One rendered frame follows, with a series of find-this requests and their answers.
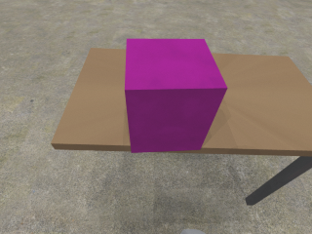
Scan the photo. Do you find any carton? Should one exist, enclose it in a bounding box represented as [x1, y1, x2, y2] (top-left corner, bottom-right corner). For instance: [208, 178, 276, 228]
[125, 38, 228, 153]

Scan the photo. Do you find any table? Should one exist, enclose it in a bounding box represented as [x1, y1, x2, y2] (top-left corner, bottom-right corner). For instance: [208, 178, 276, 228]
[51, 48, 312, 206]

